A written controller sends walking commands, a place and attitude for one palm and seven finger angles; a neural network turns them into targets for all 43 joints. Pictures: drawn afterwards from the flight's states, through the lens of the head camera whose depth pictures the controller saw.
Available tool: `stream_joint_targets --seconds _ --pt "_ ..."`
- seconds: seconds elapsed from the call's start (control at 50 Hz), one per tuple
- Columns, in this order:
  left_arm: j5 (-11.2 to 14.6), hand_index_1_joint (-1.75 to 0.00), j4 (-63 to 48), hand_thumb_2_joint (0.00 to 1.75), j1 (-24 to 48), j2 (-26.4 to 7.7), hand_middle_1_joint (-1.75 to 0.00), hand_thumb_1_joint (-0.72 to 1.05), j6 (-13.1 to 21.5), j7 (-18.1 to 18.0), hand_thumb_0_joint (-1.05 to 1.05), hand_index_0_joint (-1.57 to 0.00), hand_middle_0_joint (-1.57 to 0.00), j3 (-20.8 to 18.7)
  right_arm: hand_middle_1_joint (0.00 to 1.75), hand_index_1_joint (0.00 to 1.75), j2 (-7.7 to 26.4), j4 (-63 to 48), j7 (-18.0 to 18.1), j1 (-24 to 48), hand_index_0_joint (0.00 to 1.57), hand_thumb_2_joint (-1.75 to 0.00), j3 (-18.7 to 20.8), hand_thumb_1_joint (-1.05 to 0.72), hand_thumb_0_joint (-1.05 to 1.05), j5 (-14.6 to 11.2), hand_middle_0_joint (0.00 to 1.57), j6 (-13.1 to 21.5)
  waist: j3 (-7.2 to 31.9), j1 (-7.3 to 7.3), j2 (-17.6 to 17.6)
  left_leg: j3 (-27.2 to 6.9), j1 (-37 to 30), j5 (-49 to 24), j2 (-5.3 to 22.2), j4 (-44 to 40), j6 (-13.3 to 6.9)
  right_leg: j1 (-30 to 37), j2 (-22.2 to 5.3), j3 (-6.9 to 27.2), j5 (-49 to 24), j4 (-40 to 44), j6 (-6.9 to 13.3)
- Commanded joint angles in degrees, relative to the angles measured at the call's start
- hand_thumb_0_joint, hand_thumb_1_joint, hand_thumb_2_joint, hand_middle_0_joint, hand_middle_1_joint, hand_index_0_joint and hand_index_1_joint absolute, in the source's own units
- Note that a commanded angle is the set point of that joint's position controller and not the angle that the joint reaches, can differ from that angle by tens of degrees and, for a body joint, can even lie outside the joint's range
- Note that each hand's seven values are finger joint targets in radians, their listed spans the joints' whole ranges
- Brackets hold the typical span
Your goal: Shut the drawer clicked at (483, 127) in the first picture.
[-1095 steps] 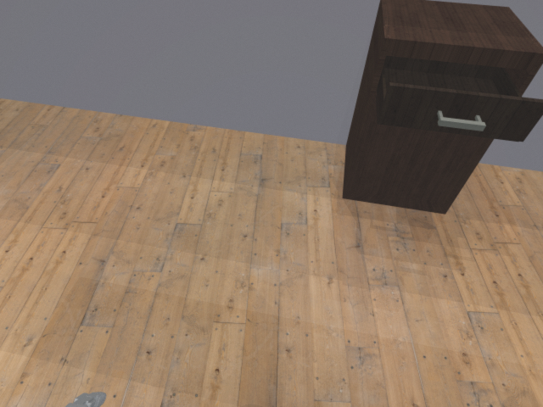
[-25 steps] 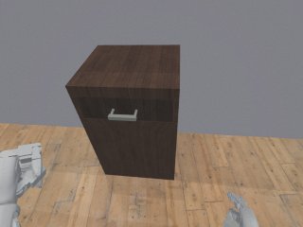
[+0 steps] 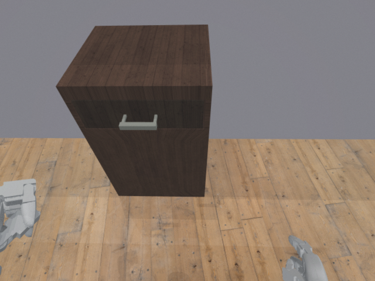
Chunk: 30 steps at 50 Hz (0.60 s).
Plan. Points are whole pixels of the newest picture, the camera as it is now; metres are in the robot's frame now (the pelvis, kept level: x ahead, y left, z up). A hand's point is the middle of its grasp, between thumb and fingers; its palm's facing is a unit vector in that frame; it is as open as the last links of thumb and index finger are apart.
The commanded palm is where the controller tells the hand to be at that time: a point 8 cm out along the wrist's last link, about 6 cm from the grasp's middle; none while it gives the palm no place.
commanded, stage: step back with the hand held close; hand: left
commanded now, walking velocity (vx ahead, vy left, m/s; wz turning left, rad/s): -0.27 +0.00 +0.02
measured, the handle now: (139, 121) +0.63 +0.22 -0.11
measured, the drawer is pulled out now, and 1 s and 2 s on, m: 0.00 0.00 0.00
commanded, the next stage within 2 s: stop stepping back and stand still in 0.90 s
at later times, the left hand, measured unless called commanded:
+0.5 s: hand (7, 255) +0.13 +0.25 +0.15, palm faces +0.36 -0.82 -0.45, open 3.3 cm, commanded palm +0.07 +0.29 +0.17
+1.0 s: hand out of the picture +0.06 +0.20 +0.16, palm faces +0.16 -0.81 -0.57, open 3.3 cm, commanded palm -0.01 +0.26 +0.17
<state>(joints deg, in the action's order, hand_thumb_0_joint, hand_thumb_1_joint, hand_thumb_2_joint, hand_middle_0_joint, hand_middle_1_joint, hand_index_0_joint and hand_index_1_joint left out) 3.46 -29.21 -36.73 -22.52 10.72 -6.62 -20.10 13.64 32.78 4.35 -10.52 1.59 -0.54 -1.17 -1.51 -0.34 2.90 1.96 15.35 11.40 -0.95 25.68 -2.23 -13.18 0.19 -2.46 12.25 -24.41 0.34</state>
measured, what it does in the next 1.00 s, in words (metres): walks backwards: right foot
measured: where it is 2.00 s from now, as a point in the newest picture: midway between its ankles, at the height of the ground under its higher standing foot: outside the picture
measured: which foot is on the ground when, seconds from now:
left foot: down 0.00-0.96, up 0.98-1.00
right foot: down 0.00-0.56, up 0.58-0.82, down 0.84-1.00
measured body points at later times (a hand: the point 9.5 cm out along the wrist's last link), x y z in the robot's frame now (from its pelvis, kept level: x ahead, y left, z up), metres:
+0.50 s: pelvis -0.06 +0.01 -0.02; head -0.03 +0.02 +0.43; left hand +0.11 +0.29 +0.18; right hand +0.11 -0.23 -0.09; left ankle +0.02 +0.09 -0.74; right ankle +0.01 -0.11 -0.74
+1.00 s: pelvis -0.15 -0.01 -0.01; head -0.08 +0.00 +0.43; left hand +0.05 +0.24 +0.19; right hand +0.05 -0.24 -0.09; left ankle +0.00 +0.09 -0.74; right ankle -0.24 -0.11 -0.74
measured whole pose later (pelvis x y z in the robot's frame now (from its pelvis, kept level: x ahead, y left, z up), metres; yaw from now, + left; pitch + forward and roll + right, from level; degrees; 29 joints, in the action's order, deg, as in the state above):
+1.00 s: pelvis -0.15 -0.01 -0.01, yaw -1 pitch +4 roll -3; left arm 4.5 -39.1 -38.5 -29.4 16.6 -4.7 -24.5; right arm 10.8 32.5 1.7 -5.1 -0.7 -0.6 2.4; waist -3.6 -0.9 1.5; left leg -0.1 31.6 3.6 2.7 28.4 -1.0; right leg -8.3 5.6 -0.3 21.4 -25.8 2.1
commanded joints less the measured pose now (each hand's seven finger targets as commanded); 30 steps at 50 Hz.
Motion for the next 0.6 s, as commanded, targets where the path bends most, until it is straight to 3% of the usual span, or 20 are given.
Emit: stream_joint_targets --seconds 0.0,0.06,0.18,0.28,0.34,0.4,0.44,0.46,0.5,0.52,0.54,0.56,0.58 --pt "0.33 -1.60 -11.39 0.90 -0.68 -8.31 -1.60 0.90 3.74 -1.65 0.00 -1.40 -1.40 -7.11 0.30 0.30 5.70 -9.80 0.90 5.99 0.20 -0.90 1.97 -0.90 0.00 0.01 0.20 3.06 9.26 0.46 -0.72 -5.34 -0.26 -13.28 5.21 -3.27 -0.76 4.35 -2.61 3.58 -14.07 0.70 -1.12" --pt "0.01 -1.60 -11.96 0.90 -0.39 -8.36 -1.60 0.90 4.12 -1.94 0.00 -1.40 -1.40 -7.20 0.30 0.30 5.87 -9.93 0.85 5.71 0.20 -0.90 2.03 -0.90 0.00 -0.03 0.20 3.30 8.12 0.22 -1.09 -6.15 3.72 -5.19 5.52 -4.67 -1.12 4.55 -2.28 3.96 -9.37 0.57 -1.12" --pt "-1.40 -1.60 -14.78 0.90 0.73 -9.21 -1.60 0.90 5.43 -2.43 0.00 -1.40 -1.40 -8.47 0.30 0.30 7.00 -11.08 1.28 5.76 0.20 -0.90 1.89 -0.90 0.00 0.27 0.20 4.67 6.24 0.12 3.35 -10.28 17.13 13.61 7.78 -9.92 -3.03 10.66 -0.12 4.34 -3.78 -4.66 -1.24" --pt "-2.08 -1.60 -15.26 0.90 1.17 -8.43 -1.60 0.90 5.98 -2.36 0.00 -1.40 -1.40 -9.03 0.30 0.30 7.03 -11.09 1.33 4.92 0.20 -0.90 2.02 -0.90 0.00 0.43 0.20 6.11 6.03 0.09 2.57 -11.17 24.03 20.60 8.54 -9.25 -3.84 13.09 -0.17 5.93 -2.77 -8.18 -1.03" --pt "-2.00 -1.60 -15.26 0.90 1.33 -8.11 -1.60 0.90 6.35 -2.44 0.00 -1.40 -1.40 -8.56 0.30 0.30 6.60 -10.53 1.17 4.12 0.20 -0.90 2.07 -0.90 0.00 0.57 0.20 6.70 5.57 -0.11 -0.79 -9.23 20.64 19.58 6.46 -4.01 -2.84 6.90 -2.32 8.74 3.16 -3.54 -0.05" --pt "-1.39 -1.60 -16.42 0.90 3.25 -8.11 -1.60 0.90 6.73 -2.94 0.00 -1.40 -1.40 -7.27 0.30 0.30 6.20 -9.06 0.87 3.32 0.20 -0.90 2.04 -0.90 0.00 0.71 0.20 6.69 4.30 -0.84 -5.74 -6.23 8.70 13.21 2.44 6.96 -0.11 -8.27 -7.66 13.04 11.89 5.90 2.90" --pt "-1.18 -1.60 -16.68 0.90 3.71 -8.71 -1.60 0.90 7.27 -3.73 0.00 -1.40 -1.40 -7.11 0.30 0.30 5.82 -7.89 0.79 2.87 0.20 -0.90 2.04 -0.90 0.00 0.89 0.20 6.49 5.12 -1.28 -6.63 -5.13 2.64 9.52 1.40 11.15 0.85 -14.30 -10.12 12.14 12.05 7.79 4.15" --pt "-1.16 -1.60 -16.66 0.90 3.48 -9.20 -1.60 0.90 7.50 -4.00 0.00 -1.40 -1.40 -7.59 0.30 0.30 5.72 -7.66 0.88 3.03 0.20 -0.90 2.05 -0.90 0.00 0.88 0.20 6.42 5.55 -1.31 -6.59 -5.49 1.58 8.90 1.47 10.34 0.77 -14.92 -9.65 10.98 11.00 7.07 3.87" --pt "-1.17 -1.60 -17.72 0.90 2.58 -9.83 -1.60 0.90 7.84 -4.24 0.00 -1.40 -1.40 -8.47 0.30 0.30 6.35 -7.98 1.24 3.91 0.20 -0.90 1.84 -0.90 0.00 0.85 0.20 6.38 4.97 -1.22 -0.78 -9.88 4.65 11.15 4.46 1.98 -0.28 -12.26 -5.36 6.85 9.98 2.22 1.98" --pt "-1.59 -1.60 -17.91 0.90 1.65 -9.81 -1.60 0.90 8.21 -4.15 0.00 -1.40 -1.40 -8.87 0.30 0.30 6.75 -8.43 1.49 4.80 0.20 -0.90 1.66 -0.90 0.00 0.93 0.20 6.67 4.75 -1.04 4.29 -14.16 11.50 16.50 8.14 -6.24 -1.81 -5.68 -1.26 4.42 9.40 -3.45 0.17" --pt "-2.34 -1.60 -18.20 0.90 1.20 -9.81 -1.60 0.90 8.59 -3.85 0.00 -1.40 -1.40 -9.87 0.30 0.30 7.74 -9.07 1.62 5.78 0.20 -0.90 1.77 -0.90 0.00 0.97 0.20 7.31 5.59 -0.69 11.55 -21.20 23.82 29.06 14.16 -17.45 -4.44 6.69 3.58 2.55 6.61 -16.01 -1.37" --pt "-3.20 -1.60 -18.29 0.90 2.21 -9.88 -1.60 0.90 8.66 -3.56 0.00 -1.40 -1.40 -10.62 0.30 0.30 7.49 -9.45 1.78 6.13 0.20 -0.90 1.96 -0.90 0.00 1.36 0.20 7.65 5.84 0.00 13.93 -26.53 31.36 34.88 17.85 -22.11 -6.57 12.55 5.66 3.24 4.94 -25.82 -1.59" --pt "-3.14 -1.60 -18.70 0.90 2.99 -10.77 -1.60 0.90 8.23 -3.45 0.00 -1.40 -1.40 -11.24 0.30 0.30 6.50 -9.54 1.81 5.47 0.20 -0.90 2.06 -0.90 0.00 1.56 0.20 7.82 6.24 -0.11 11.65 -27.19 28.24 27.93 18.20 -20.55 -7.13 9.26 4.99 4.88 5.50 -29.01 -1.29"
